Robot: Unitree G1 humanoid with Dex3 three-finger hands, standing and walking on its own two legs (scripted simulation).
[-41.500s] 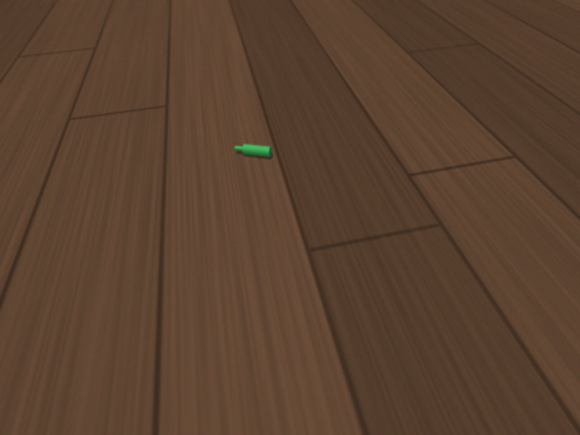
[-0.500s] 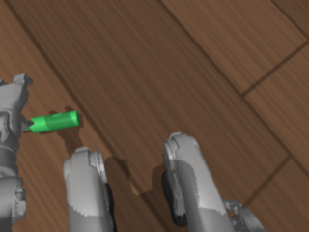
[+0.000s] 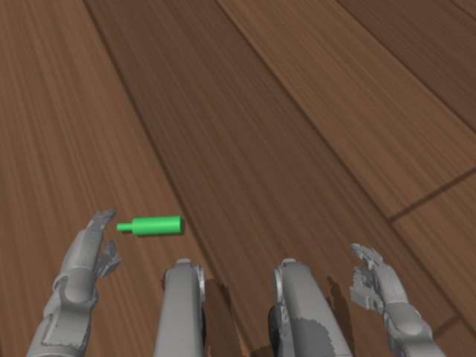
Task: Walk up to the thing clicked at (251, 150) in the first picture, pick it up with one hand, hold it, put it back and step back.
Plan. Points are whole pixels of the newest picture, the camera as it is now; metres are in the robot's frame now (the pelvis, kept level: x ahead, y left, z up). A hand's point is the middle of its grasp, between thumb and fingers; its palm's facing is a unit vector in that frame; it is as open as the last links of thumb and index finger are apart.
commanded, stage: home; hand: left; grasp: from above
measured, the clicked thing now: (149, 225) +0.47 +0.28 -0.52
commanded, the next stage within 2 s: none
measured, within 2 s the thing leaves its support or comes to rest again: neither
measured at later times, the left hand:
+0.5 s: hand (84, 275) +0.23 +0.19 +0.11, palm faces +0.13 -0.97 -0.21, open 7.4 cm
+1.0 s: hand (79, 301) +0.21 +0.19 +0.12, palm faces +0.13 -0.97 -0.20, open 7.4 cm
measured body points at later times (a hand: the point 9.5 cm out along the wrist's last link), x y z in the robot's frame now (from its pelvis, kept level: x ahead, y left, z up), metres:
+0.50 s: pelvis +0.07 +0.00 +0.16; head +0.10 +0.02 +0.61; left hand +0.22 +0.25 +0.13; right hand +0.23 -0.23 +0.09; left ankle +0.09 +0.13 -0.51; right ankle +0.07 -0.14 -0.51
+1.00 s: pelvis +0.06 +0.00 +0.17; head +0.07 +0.00 +0.62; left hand +0.20 +0.24 +0.14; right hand +0.25 -0.23 +0.11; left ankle +0.09 +0.13 -0.51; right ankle +0.07 -0.14 -0.51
